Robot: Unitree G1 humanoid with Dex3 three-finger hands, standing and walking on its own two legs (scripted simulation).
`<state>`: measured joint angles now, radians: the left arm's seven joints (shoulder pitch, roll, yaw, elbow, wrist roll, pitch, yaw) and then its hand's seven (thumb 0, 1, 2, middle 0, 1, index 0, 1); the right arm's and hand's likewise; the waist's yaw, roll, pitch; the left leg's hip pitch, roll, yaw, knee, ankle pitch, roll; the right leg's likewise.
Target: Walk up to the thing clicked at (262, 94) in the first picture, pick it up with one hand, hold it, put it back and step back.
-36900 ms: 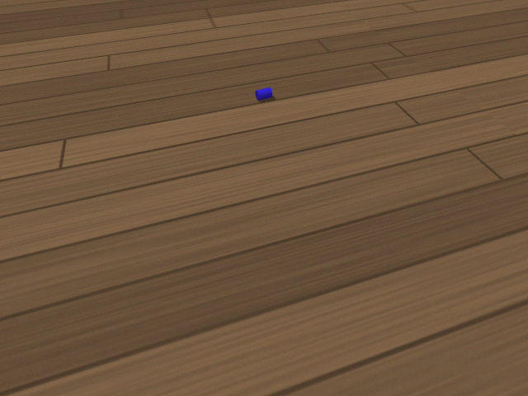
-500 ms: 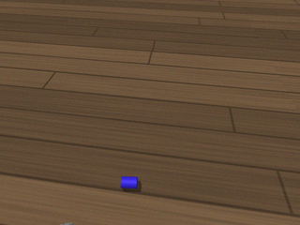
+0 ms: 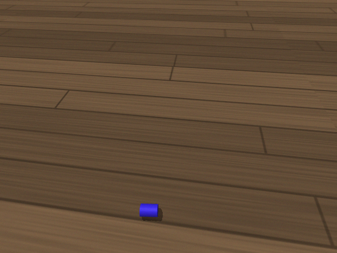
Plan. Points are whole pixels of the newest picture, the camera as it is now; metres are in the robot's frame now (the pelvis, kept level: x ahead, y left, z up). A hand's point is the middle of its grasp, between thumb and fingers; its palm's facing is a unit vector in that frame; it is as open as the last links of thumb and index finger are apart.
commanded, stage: stand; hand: left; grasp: from above
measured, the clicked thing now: (149, 210) +0.48 +0.18 -0.75
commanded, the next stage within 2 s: step back in 1.62 s
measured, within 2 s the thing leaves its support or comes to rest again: neither
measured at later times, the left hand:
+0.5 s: hand out of the picture +0.07 +0.23 -0.16, palm faces +0.02 -0.94 -0.33, open 7.4 cm
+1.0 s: hand out of the picture +0.09 +0.23 -0.16, palm faces +0.02 -0.94 -0.34, open 7.4 cm
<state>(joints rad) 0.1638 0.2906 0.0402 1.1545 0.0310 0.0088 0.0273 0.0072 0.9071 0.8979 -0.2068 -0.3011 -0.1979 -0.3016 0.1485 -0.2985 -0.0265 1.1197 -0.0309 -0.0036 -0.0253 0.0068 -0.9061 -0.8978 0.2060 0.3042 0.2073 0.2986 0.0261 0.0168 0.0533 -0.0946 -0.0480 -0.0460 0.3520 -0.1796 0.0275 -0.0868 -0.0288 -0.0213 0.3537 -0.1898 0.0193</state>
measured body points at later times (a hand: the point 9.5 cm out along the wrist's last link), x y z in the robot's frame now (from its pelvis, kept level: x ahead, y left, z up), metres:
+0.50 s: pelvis +0.01 -0.01 +0.00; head +0.01 -0.02 +0.45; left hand +0.07 +0.28 -0.14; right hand +0.08 -0.30 -0.14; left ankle +0.01 +0.10 -0.75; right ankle +0.01 -0.13 -0.75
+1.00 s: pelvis +0.02 -0.01 +0.00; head +0.02 -0.02 +0.45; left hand +0.09 +0.28 -0.13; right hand +0.09 -0.31 -0.14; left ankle +0.01 +0.10 -0.75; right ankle +0.01 -0.13 -0.75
